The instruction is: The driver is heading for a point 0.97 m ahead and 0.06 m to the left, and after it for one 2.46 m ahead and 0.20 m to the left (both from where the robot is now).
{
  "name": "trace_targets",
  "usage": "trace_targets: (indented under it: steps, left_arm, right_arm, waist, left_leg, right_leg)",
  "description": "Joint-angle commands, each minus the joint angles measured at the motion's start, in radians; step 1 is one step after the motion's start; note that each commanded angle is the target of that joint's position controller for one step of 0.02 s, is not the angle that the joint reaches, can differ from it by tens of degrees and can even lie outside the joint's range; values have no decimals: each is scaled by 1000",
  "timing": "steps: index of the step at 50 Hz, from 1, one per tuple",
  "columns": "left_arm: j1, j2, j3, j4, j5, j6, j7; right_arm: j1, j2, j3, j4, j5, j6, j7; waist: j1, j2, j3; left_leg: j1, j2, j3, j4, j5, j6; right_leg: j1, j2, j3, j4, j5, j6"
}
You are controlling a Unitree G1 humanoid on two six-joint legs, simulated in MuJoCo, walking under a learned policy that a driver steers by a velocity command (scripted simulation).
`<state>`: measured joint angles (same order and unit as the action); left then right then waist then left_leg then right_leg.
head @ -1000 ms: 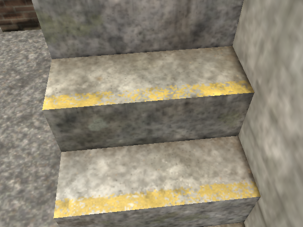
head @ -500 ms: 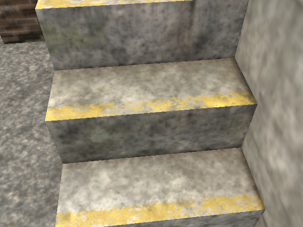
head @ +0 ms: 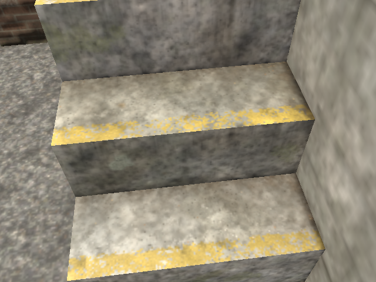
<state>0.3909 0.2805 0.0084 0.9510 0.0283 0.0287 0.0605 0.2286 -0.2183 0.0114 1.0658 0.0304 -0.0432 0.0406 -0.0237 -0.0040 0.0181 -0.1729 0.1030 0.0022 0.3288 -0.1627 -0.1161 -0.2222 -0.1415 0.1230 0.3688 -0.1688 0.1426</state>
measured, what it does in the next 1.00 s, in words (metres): shifts its weight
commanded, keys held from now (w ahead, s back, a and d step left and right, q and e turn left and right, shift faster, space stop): no key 0.42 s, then w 0.58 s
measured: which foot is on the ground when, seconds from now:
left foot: down 0.00-1.00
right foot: down 0.00-1.00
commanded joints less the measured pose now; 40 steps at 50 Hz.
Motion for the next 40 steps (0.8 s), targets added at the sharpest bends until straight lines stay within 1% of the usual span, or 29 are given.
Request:
trace_targets:
  steps: [1,7,9,16,17,18,21,22,23,26,27,28,32,33,34,35,36,37,38,39,40]
  left_arm:
    - [102,125,27,-9,0,0,5]
    - [102,104,24,-4,-3,1,8]
    - [103,103,24,-3,1,1,11]
    - [111,93,24,1,-2,-1,11]
    - [111,99,25,0,-3,0,17]
    - [111,96,24,-1,-3,1,20]
    - [109,94,23,-4,-4,-1,21]
    - [117,85,20,2,-3,-1,21]
    - [115,82,19,4,-4,1,22]
    - [86,94,20,-5,-10,3,28]
    - [79,94,21,-10,-12,4,29]
    - [69,88,18,-18,-12,2,24]
    - [53,70,8,-35,-13,-11,20]
    - [45,61,3,-42,-15,-16,19]
    - [53,65,4,-39,-22,-26,16]
    - [59,62,1,-36,-23,-32,16]
    - [58,51,-6,-40,-17,-31,19]
    - [62,57,-7,-41,-18,-31,20]
    - [51,69,-6,-45,-19,-30,20]
    - [46,72,-7,-46,-20,-30,18]
    - [46,76,-7,-51,-24,-30,17]
  right_arm:
    - [37,-86,-14,-24,3,-6,-2]
    - [31,-76,-17,-24,5,-1,-7]
    - [29,-77,-20,-24,4,2,-12]
    - [28,-68,-25,-21,7,2,-13]
    - [30,-77,-29,-19,9,5,-17]
    - [27,-77,-30,-19,9,6,-18]
    - [24,-72,-31,-21,10,8,-21]
    - [30,-61,-28,-14,9,9,-22]
    - [31,-56,-27,-10,11,10,-24]
    - [22,-62,-30,-11,16,10,-32]
    - [18,-62,-31,-13,14,7,-33]
    - [10,-54,-28,-19,14,1,-32]
    - [-11,-66,-28,-34,15,-10,-36]
    - [-16,-66,-26,-38,16,-12,-35]
    - [-9,-71,-25,-37,19,-15,-36]
    - [-13,-81,-27,-35,20,-17,-36]
    - [-35,-77,-25,-38,16,-16,-36]
    - [-35,-73,-23,-36,16,-16,-36]
    - [-28,-68,-22,-35,17,-19,-35]
    - [-19,-62,-20,-31,18,-23,-32]
    - [-14,-64,-20,-32,19,-29,-29]
  waist:
    - [4,-15,32]
    - [6,-8,51]
    - [7,-9,53]
    - [8,-4,51]
    - [7,-7,48]
    - [8,-6,49]
    - [7,-7,42]
    - [8,-4,32]
    - [7,-4,35]
    - [4,-24,43]
    - [5,-33,52]
    - [6,-34,58]
    - [13,-23,35]
    - [14,-12,34]
    - [17,-7,37]
    - [21,14,37]
    - [26,38,39]
    - [28,28,35]
    - [20,-4,36]
    - [13,-16,27]
    - [13,-17,22]
  left_leg:
    - [-62,-8,37,-71,-35,63]
    - [-88,-8,32,-68,-104,72]
    - [-94,-7,29,-65,-115,73]
    - [-101,-8,28,-59,-114,74]
    - [-102,-12,27,-59,-122,76]
    - [-104,-12,27,-58,-123,76]
    - [-105,-10,25,-51,-114,78]
    - [-102,-14,27,-55,-151,80]
    - [-107,-19,29,-54,-191,83]
    - [-128,-38,41,-18,-320,107]
    - [-142,-40,39,-14,-339,115]
    - [-150,-35,34,-11,-320,121]
    - [-145,-28,13,-2,-305,139]
    - [-147,-27,7,-6,-308,143]
    - [-136,-21,1,-18,-310,143]
    - [-129,-19,-4,-25,-304,144]
    - [-129,-24,-1,-24,-277,144]
    - [-121,-30,7,-12,-256,140]
    - [-117,-38,19,4,-227,136]
    - [-106,-45,31,13,-185,132]
    - [-97,-50,39,22,-152,129]
  right_leg:
    - [12,16,-45,-49,38,-105]
    - [-22,25,-40,-49,-64,-111]
    - [-29,27,-37,-46,-84,-111]
    - [-35,31,-31,-44,-97,-114]
    - [-35,31,-32,-42,-104,-116]
    - [-38,32,-31,-41,-107,-117]
    - [-37,32,-30,-37,-97,-115]
    - [-35,35,-30,-46,-141,-119]
    - [-44,39,-29,-50,-197,-124]
    - [-93,48,-19,-37,-371,-167]
    - [-112,47,-13,-31,-409,-182]
    - [-122,47,-11,-17,-402,-191]
    - [-138,59,-22,36,-353,-213]
    - [-146,65,-28,47,-339,-215]
    - [-140,78,-40,53,-312,-202]
    - [-136,85,-47,62,-285,-199]
    - [-137,82,-44,63,-256,-206]
    - [-128,80,-36,56,-246,-213]
    - [-118,76,-28,52,-238,-218]
    - [-104,73,-21,48,-211,-221]
    - [-83,71,-19,49,-181,-223]
Next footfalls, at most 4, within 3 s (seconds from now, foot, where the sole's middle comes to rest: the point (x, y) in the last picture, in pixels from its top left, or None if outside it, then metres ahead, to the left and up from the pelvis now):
none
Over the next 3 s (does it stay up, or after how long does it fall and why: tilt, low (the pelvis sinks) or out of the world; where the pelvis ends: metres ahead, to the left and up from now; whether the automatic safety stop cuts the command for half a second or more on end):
stays up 0.02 0.00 0.00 its command is cut before an obstacle after 1.6 s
